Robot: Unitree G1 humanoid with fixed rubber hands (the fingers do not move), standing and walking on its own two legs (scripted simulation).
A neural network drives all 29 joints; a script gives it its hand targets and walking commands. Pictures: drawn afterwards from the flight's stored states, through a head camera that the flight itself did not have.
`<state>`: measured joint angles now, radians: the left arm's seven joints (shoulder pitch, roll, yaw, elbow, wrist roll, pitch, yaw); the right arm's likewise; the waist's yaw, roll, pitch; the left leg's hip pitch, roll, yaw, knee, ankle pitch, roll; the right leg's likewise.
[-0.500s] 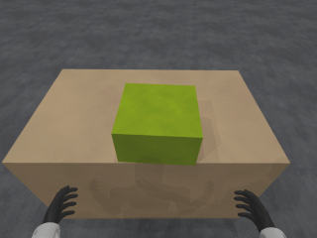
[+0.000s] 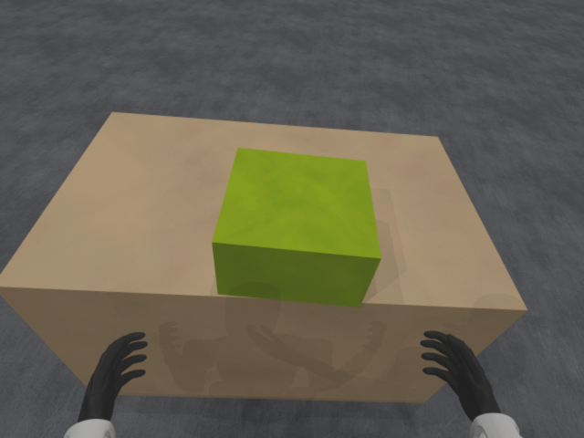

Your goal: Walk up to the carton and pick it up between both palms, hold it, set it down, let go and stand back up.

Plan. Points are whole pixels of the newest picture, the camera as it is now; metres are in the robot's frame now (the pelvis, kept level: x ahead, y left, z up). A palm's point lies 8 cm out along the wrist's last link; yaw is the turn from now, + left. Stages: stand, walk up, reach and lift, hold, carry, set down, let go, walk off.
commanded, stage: reach and lift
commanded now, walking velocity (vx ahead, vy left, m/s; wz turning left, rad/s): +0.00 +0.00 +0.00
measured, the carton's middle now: (295, 223) +0.54 -0.02 -0.06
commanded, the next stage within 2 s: none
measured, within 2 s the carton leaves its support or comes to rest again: neither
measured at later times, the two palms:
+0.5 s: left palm (149, 319) +0.29 +0.21 -0.01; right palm (463, 333) +0.28 -0.26 -0.01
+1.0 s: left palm (163, 268) +0.35 +0.20 +0.03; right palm (447, 280) +0.35 -0.24 +0.03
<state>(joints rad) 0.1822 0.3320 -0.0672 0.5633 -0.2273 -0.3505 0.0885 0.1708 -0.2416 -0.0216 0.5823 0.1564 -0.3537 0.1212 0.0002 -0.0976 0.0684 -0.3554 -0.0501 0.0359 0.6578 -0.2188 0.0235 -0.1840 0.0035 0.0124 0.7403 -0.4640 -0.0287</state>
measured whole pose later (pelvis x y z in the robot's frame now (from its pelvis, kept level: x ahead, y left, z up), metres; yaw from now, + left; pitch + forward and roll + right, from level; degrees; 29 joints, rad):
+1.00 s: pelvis +0.03 -0.03 +0.00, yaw -1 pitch +1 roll +2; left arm -0.34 0.33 -0.08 0.74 -0.31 -0.16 0.02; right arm -0.33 -0.24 0.01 0.73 0.20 -0.22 0.00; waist 0.00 -0.04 0.04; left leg -0.43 -0.02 0.04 0.66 -0.24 0.00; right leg -0.27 0.03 0.02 0.74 -0.48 -0.03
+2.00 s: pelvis +0.03 -0.02 -0.01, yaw -3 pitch +27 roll +0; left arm -0.93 0.33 -0.08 1.31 -0.39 -0.21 0.02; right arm -0.83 -0.30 0.08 1.12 0.27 -0.18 -0.01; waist 0.00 -0.01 -0.26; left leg -0.95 0.03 0.04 0.66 -0.17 0.00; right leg -0.79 0.08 0.02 0.74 -0.40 -0.03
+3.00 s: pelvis +0.02 +0.00 -0.03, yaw -5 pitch +42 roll -3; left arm -0.88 0.33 -0.06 1.17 -0.32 -0.41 0.04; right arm -0.82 -0.30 0.07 1.15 0.28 -0.46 0.00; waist 0.00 0.00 -0.29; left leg -1.28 0.03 0.04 0.68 -0.14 0.01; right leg -1.12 0.08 0.02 0.74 -0.35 -0.02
